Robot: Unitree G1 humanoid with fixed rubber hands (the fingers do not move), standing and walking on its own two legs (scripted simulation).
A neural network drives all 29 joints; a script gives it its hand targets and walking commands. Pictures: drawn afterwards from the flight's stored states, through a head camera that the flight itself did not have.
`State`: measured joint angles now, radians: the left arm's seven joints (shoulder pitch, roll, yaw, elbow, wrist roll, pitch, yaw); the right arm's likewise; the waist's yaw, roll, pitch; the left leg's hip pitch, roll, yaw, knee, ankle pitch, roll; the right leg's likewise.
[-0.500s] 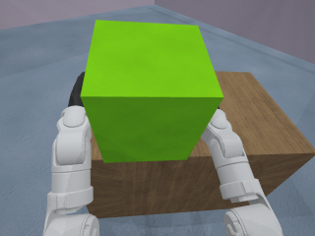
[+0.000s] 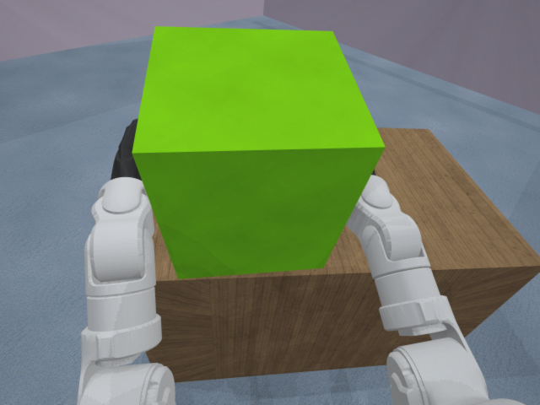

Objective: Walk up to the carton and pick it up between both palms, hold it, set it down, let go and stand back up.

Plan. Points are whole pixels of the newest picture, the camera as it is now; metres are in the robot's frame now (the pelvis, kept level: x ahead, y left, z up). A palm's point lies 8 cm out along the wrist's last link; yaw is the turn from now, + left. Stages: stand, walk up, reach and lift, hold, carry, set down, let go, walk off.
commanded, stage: hold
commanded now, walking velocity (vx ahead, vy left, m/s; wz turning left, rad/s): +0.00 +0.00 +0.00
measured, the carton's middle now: (250, 163) +0.35 +0.01 +0.22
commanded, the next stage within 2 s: none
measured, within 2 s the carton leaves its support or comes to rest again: neither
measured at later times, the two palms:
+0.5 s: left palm (131, 183) +0.34 +0.16 +0.20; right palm (355, 176) +0.35 -0.14 +0.20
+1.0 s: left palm (139, 186) +0.34 +0.15 +0.19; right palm (359, 188) +0.34 -0.15 +0.18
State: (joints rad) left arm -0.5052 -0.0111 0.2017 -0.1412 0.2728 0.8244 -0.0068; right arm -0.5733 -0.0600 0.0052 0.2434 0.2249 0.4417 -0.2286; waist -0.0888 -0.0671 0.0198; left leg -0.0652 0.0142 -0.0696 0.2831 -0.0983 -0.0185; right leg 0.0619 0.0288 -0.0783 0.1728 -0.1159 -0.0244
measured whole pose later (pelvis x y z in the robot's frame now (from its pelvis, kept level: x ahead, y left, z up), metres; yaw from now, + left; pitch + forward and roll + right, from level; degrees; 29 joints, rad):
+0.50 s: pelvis +0.00 -0.01 +0.00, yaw +0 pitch -8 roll -1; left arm -0.53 -0.03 0.24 -0.11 0.29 0.83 -0.03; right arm -0.60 -0.05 0.00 0.29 0.23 0.45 -0.23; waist -0.07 -0.07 0.04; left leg -0.04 0.02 -0.07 0.27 -0.09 -0.03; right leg 0.07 0.03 -0.08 0.18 -0.12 -0.03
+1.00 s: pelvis +0.00 +0.00 +0.00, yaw -1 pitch -8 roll -1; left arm -0.50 -0.03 0.22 -0.13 0.30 0.82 -0.03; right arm -0.54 -0.05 0.02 0.27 0.22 0.42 -0.24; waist -0.08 -0.06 0.06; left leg -0.03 0.02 -0.05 0.26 -0.09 -0.02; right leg 0.08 0.03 -0.08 0.18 -0.12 -0.03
